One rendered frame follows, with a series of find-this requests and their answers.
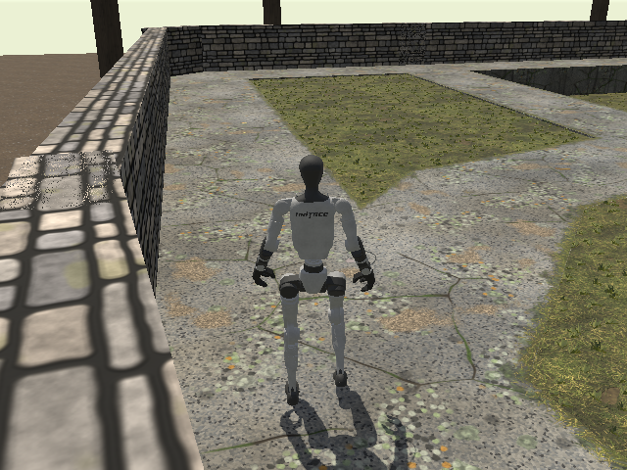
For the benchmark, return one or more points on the right robot hand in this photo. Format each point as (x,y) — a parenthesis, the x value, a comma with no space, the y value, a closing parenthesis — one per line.
(369,278)

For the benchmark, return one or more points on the right robot forearm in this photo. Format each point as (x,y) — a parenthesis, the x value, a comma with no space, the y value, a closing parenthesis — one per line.
(361,259)

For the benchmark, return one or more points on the left robot forearm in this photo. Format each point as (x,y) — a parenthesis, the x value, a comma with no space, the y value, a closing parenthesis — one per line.
(263,257)

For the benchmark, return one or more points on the robot right upper arm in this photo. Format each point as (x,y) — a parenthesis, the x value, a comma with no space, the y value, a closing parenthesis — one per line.
(344,207)

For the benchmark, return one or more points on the right robot thigh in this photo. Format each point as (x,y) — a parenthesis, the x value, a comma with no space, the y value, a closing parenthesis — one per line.
(336,287)

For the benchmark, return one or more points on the left robot hand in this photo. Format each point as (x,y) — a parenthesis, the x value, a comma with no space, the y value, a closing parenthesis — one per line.
(266,273)

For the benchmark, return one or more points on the robot left upper arm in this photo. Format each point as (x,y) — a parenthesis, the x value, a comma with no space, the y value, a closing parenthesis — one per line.
(280,208)

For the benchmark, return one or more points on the robot left foot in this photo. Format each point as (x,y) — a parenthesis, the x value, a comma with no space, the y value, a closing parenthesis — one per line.
(292,397)

